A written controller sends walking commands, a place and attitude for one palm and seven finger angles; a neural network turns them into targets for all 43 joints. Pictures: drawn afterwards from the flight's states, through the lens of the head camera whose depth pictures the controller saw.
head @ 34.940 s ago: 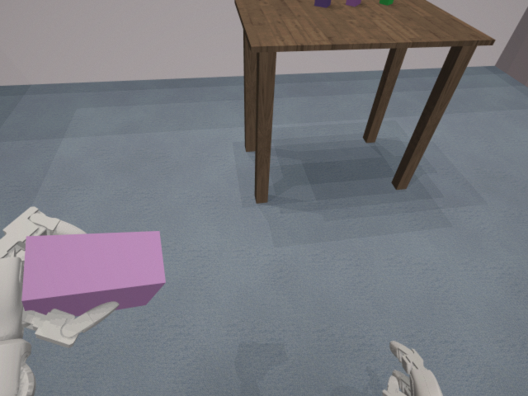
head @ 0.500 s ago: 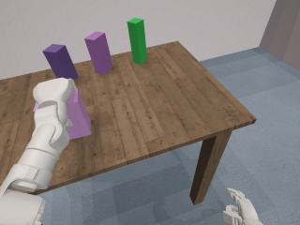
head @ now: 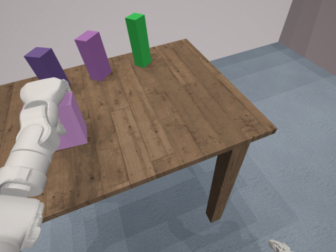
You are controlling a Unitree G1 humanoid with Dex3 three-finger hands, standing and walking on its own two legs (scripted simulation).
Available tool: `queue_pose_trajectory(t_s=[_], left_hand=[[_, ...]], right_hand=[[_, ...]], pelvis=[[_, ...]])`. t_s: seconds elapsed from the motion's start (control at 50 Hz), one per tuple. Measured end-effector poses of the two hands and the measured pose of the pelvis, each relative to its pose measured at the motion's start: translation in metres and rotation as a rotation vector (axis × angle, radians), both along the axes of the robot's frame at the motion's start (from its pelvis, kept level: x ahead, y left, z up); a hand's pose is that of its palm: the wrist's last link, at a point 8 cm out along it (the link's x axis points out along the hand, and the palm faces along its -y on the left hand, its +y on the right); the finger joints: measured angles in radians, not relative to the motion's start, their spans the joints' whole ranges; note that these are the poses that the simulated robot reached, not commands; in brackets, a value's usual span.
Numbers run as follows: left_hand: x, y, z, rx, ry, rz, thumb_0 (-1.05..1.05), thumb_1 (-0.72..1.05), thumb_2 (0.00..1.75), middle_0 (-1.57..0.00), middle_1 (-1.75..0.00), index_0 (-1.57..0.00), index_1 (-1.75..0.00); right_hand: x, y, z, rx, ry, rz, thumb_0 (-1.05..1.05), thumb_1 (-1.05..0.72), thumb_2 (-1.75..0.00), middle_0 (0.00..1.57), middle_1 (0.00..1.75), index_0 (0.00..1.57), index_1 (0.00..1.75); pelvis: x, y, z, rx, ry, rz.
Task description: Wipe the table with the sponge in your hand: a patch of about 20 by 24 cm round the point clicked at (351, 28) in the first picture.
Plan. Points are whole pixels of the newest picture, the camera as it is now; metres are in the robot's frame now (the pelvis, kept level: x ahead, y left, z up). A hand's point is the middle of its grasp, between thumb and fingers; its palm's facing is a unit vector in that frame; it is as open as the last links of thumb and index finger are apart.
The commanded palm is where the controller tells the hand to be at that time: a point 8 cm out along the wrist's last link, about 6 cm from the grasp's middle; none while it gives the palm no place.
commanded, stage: wipe forward along the middle lane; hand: left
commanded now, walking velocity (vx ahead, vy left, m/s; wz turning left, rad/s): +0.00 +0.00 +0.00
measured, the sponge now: (61, 129) +0.39 +0.31 +0.09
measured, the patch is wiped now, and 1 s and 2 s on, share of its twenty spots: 1.00 1.00 1.00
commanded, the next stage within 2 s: slide back across to the first lane in 0.26 s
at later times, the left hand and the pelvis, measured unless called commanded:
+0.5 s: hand (56, 99) +0.44 +0.32 +0.15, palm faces -0.10 +0.01 -1.00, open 10.4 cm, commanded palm +0.41 +0.33 +0.20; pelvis +0.01 +0.01 +0.00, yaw -2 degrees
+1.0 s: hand (15, 106) +0.40 +0.41 +0.16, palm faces -0.12 +0.00 -0.99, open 10.4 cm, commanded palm +0.39 +0.39 +0.23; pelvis +0.02 +0.04 +0.00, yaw +1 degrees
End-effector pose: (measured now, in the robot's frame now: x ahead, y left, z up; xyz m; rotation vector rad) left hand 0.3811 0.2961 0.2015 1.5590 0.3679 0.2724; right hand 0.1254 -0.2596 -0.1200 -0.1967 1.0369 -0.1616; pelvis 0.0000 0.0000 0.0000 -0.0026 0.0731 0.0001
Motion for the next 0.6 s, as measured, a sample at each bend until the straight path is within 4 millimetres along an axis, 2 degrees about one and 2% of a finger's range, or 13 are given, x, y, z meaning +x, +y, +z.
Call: queue_pose_trajectory(t_s=[0.2,0.4,0.5,0.6], left_hand=[[0.019,0.006,0.001,0.001,0.039,0.007,0.01,-0.53,1.05,-0.69,-1.31,-0.73,-1.30],[0.043,0.013,0.004,0.025,0.066,-0.017,0.01,-0.53,1.05,-0.69,-1.31,-0.72,-1.30],[0.043,0.017,0.002,0.010,0.036,-0.043,0.01,-0.53,1.05,-0.69,-1.31,-0.72,-1.30],[0.036,0.027,0.002,-0.022,-0.013,-0.036,0.01,-0.53,1.05,-0.69,-1.32,-0.72,-1.30]], right_hand=[[-0.008,-0.002,0.002,-0.007,0.006,-0.021,0.01,-0.91,-0.90,0.20,0.30,0.21,0.30],[-0.042,-0.008,-0.004,-0.032,0.101,-0.075,0.01,-0.91,-0.90,0.20,0.30,0.21,0.30],[-0.055,-0.007,-0.007,-0.025,0.144,-0.108,0.01,-0.91,-0.90,0.20,0.30,0.21,0.30],[-0.050,-0.001,-0.007,-0.011,0.146,-0.107,0.01,-0.91,-0.90,0.20,0.30,0.20,0.30]], pelvis=[[-0.003,-0.001,0.000,-0.001,0.021,-0.002],[0.000,0.003,0.000,-0.004,0.056,-0.012],[0.007,0.008,0.000,-0.007,0.055,-0.027],[0.012,0.014,0.001,-0.008,0.038,-0.029]])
